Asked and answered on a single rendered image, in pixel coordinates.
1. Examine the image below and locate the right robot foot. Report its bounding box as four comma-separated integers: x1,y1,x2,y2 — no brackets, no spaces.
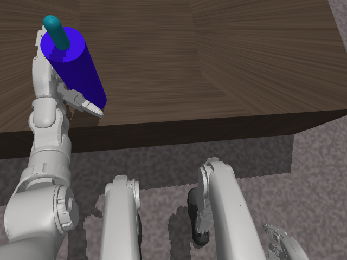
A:
188,187,209,246

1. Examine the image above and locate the left robot arm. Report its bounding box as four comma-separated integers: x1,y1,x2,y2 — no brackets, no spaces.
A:
0,97,79,260

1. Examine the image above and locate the left robot hand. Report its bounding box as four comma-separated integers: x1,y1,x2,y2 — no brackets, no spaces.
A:
32,25,104,118

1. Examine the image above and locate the right robot hand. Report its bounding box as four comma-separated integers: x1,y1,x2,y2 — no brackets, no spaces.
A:
262,224,309,260

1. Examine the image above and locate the bottle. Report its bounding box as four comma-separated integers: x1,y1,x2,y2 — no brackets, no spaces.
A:
40,15,107,109

